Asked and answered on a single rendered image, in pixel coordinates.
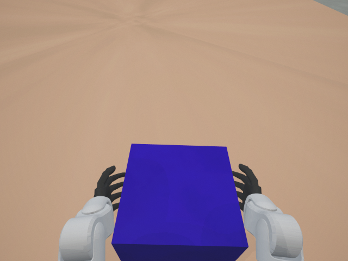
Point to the robot right hand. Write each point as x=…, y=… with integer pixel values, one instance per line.
x=251, y=184

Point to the carton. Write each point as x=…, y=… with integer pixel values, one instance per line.
x=179, y=203

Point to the left robot forearm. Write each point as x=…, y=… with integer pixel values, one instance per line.
x=83, y=237

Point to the robot left hand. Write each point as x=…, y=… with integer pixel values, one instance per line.
x=104, y=187

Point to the right robot forearm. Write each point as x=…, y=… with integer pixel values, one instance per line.
x=278, y=235

